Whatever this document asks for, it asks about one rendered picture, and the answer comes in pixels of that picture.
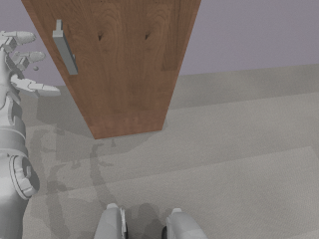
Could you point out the left robot hand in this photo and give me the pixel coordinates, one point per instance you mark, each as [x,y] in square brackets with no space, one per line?
[19,63]

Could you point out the left robot upper arm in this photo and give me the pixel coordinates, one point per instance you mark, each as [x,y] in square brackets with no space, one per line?
[18,182]

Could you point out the robot right shin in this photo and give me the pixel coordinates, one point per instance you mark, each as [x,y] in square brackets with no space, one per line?
[174,211]

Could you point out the robot left forearm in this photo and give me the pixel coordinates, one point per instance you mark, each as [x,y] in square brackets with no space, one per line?
[12,128]

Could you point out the handle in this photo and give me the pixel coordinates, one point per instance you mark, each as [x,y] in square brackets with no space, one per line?
[64,48]

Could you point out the cupboard door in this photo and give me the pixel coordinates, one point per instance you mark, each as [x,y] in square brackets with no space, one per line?
[127,51]

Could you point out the robot left thigh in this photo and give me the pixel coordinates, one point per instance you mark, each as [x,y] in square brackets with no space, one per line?
[112,224]

